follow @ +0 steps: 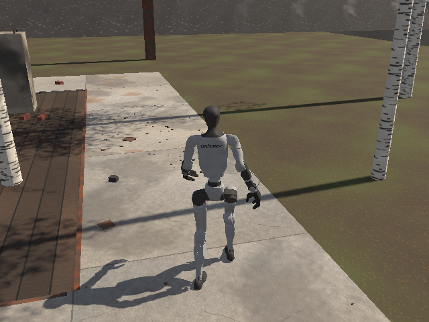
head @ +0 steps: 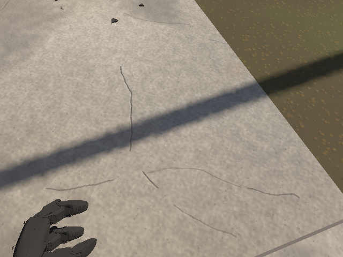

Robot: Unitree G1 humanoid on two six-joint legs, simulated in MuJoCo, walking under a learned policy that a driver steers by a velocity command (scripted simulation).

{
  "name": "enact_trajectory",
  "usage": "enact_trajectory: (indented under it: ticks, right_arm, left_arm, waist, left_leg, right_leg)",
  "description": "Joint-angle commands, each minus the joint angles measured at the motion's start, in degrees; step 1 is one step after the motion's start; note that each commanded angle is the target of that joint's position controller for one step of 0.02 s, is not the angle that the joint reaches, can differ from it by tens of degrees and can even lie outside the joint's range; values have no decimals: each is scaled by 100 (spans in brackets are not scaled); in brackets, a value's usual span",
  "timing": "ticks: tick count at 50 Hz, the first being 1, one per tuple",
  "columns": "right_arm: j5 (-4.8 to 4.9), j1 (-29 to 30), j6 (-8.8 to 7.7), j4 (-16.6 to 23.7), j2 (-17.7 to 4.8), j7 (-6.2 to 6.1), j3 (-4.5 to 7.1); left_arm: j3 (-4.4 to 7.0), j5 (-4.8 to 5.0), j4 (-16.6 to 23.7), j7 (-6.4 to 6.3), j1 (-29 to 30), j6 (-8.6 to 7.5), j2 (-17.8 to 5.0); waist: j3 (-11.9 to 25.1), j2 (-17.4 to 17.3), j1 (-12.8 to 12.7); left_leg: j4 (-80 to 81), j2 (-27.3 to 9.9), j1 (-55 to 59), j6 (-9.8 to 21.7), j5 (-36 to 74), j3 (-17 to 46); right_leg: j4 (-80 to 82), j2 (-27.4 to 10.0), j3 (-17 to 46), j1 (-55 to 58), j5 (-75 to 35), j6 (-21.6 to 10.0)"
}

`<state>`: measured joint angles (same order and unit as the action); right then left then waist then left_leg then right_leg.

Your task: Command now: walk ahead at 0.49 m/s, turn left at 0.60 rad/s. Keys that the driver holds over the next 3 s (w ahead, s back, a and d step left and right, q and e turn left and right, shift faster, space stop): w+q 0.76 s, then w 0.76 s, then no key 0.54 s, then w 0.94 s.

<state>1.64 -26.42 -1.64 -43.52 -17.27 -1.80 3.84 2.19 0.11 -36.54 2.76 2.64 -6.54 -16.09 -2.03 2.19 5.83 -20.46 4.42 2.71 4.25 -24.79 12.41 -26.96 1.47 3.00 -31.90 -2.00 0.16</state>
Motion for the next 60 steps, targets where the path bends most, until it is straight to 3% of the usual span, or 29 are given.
enact_trajectory:
  ticks: [1,2,3,4,5,7,8,12,18,23,25,27,28,29,30,31,32,33,37,42,46,49,51,52,53,54,55,57,60]
  right_arm:
    - [-39,345,2,379,-855,-6,226]
    - [-137,471,2,574,-604,25,118]
    - [-17,-555,-40,602,10,57,-56]
    - [84,-540,-60,489,-569,47,17]
    - [116,180,-52,570,-933,56,130]
    - [-35,865,-56,749,-873,53,151]
    - [-18,810,-29,770,-752,84,155]
    - [-8,993,109,904,-328,118,60]
    - [-31,1833,-16,1083,-234,311,-24]
    - [-20,2524,-15,1421,-319,473,-2]
    - [-60,2233,25,1442,-540,484,118]
    - [-35,612,90,1036,-1061,399,440]
    - [13,-63,150,893,-1631,274,614]
    - [31,282,55,1128,-1923,301,587]
    - [-14,305,-60,1188,-1340,370,411]
    - [-64,426,-136,1120,-1119,378,334]
    - [-58,764,-172,1107,-1002,377,295]
    - [-83,1068,-188,1151,-822,354,236]
    - [-124,1249,-222,1122,-853,221,217]
    - [-96,898,-196,822,-894,100,207]
    - [-51,501,-198,525,-913,128,202]
    - [-71,469,-139,395,-917,122,217]
    - [-92,573,-95,395,-775,131,163]
    - [-169,537,-79,488,-555,123,62]
    - [-49,-284,-156,515,-143,125,-63]
    - [4,-151,-208,482,-468,118,-33]
    - [74,524,-224,568,-854,122,79]
    - [-83,1222,-259,757,-748,124,57]
    - [-109,991,-233,643,-463,157,35]
  left_arm:
    - [419,-7,188,-105,-847,-124,-1006]
    - [485,-103,107,-168,-1864,-106,-1275]
    - [540,-118,-97,-144,-2308,-40,-1533]
    - [425,-6,-32,-126,-2275,-8,-996]
    - [341,14,7,-178,-1938,37,-689]
    - [290,-64,-89,-207,-1480,97,-567]
    - [267,-124,-135,-220,-1402,70,-519]
    - [330,-9,-374,-220,-1327,-47,-618]
    - [400,5,-576,-244,-1435,29,-945]
    - [479,152,-780,-249,-1851,205,-1259]
    - [530,210,-779,-282,-1841,292,-1446]
    - [469,224,-726,-328,-1790,365,-1334]
    - [298,4,-552,-334,-2016,331,-860]
    - [110,-57,-230,-287,-2126,166,-439]
    - [232,124,-161,-212,-1543,9,-1023]
    - [222,251,-46,-175,-1235,-83,-1044]
    - [195,153,-83,-213,-1232,-122,-941]
    - [229,15,-141,-244,-1269,-103,-987]
    - [193,-102,-202,-228,-1341,94,-795]
    - [18,-61,-35,-153,-372,93,-435]
    - [65,26,104,-67,27,23,-621]
    - [144,23,94,-39,-205,-8,-778]
    - [277,-21,-132,-83,-1053,-35,-973]
    - [350,-79,-240,-111,-1921,-51,-1224]
    - [502,-119,-427,-105,-2549,6,-1734]
    - [397,71,-529,-41,-2716,26,-1270]
    - [299,91,-479,-64,-2365,42,-957]
    - [201,-32,-416,-94,-1816,101,-739]
    - [141,-55,-450,-125,-1719,53,-595]
  waist:
    - [720,-998,-914]
    - [1715,-645,-1339]
    - [2739,1362,-881]
    - [2534,1149,-975]
    - [1522,590,-1098]
    - [453,-8,-881]
    - [335,175,-706]
    - [1,239,-575]
    - [-153,21,-841]
    - [-319,42,-995]
    - [-8,220,-713]
    - [864,75,189]
    - [1355,-934,260]
    - [2151,-1865,-257]
    - [2053,-1036,121]
    - [1313,-866,36]
    - [856,-355,-251]
    - [663,-378,-445]
    - [434,-457,-684]
    - [141,-621,-268]
    - [-42,-690,-89]
    - [-88,-871,-257]
    - [352,-794,-712]
    - [1202,-396,-1071]
    - [2063,1231,-894]
    - [1974,1287,-1039]
    - [1073,632,-1126]
    - [238,66,-910]
    - [258,351,-641]
  left_leg:
    - [-1208,-1038,-613,255,4639,688]
    - [-2733,-694,-1546,79,3667,522]
    - [-4825,199,-3743,-343,-615,10]
    - [-5595,-192,-4324,-403,-824,98]
    - [-5679,-444,-4549,-442,-311,-98]
    - [-5251,-845,-4254,-458,347,-426]
    - [-5089,-1003,-3950,-431,490,-421]
    - [-4366,-1220,-3993,-460,678,-602]
    - [-2553,-1139,-3904,-429,2463,-976]
    - [-1639,-914,-3831,-157,2140,-1380]
    - [-1544,-539,-3221,77,1515,-1695]
    - [-1127,-53,-914,471,1713,-1810]
    - [-1007,-1113,921,980,1498,22]
    - [-10,-2271,1998,1996,237,3318]
    - [394,-2277,1901,1736,45,3220]
    - [406,-2096,1225,1527,425,2413]
    - [396,-1842,403,1346,1084,1798]
    - [443,-1654,-186,1247,1736,1346]
    - [721,-1367,-1282,1308,2909,703]
    - [742,-969,-1724,894,2281,-1]
    - [502,-1310,-1251,821,1848,346]
    - [162,-1582,-740,698,2289,623]
    - [-827,-1226,-711,476,3551,379]
    - [-2267,-884,-1296,258,3056,62]
    - [-4442,38,-3332,-272,642,-529]
    - [-5202,44,-4309,-330,-791,-176]
    - [-5451,-276,-4696,-285,-376,-163]
    - [-4923,-736,-4538,-270,371,-570]
    - [-4254,-985,-3934,-335,821,-699]
  right_leg:
    - [116,-51,-145,2078,220,-389]
    - [-220,-918,683,3930,445,-769]
    - [133,-2442,3455,6148,1550,-1721]
    - [684,-2536,4196,5847,2668,-1600]
    - [880,-2286,3208,4945,2747,-1352]
    - [1170,-1864,1933,3300,1488,-1171]
    - [1338,-1714,1519,2841,1180,-1126]
    - [1894,-1701,606,2302,709,-1268]
    - [1945,-1460,-703,2611,-100,-1044]
    - [1612,-1710,-1114,3438,-767,-825]
    - [787,-1724,-1330,3704,-2623,-699]
    - [-1438,-1434,-1636,2933,-3146,-408]
    - [-3431,-1012,-1678,1053,-331,-99]
    - [-5083,117,-598,-751,3565,122]
    - [-5303,-199,256,-1337,3318,22]
    - [-5027,-399,173,-1489,2854,-93]
    - [-4474,-638,171,-1225,2448,-94]
    - [-4005,-794,192,-858,2198,-50]
    - [-3184,-763,41,-267,1681,281]
    - [-1066,-470,-122,228,-259,439]
    - [-448,-400,-12,254,-363,212]
    - [-259,-372,-39,370,351,-71]
    - [0,-219,-279,1538,474,-359]
    - [-204,-910,415,2962,273,-693]
    - [226,-2130,2930,5036,1463,-1668]
    - [1067,-2372,4286,5182,3096,-1773]
    - [1187,-2224,3609,4498,3427,-1501]
    - [1343,-1760,2370,3172,2302,-1328]
    - [1619,-1366,1519,2624,1039,-1283]
